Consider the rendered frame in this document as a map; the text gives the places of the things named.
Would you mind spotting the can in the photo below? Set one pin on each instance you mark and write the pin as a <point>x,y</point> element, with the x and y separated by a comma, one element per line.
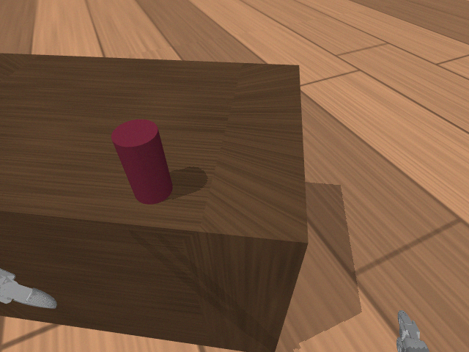
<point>140,151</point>

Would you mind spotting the right robot hand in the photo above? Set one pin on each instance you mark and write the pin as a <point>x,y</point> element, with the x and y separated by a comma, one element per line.
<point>409,340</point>

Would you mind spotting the left robot hand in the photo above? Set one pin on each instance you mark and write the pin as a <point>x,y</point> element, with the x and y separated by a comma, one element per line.
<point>11,290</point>

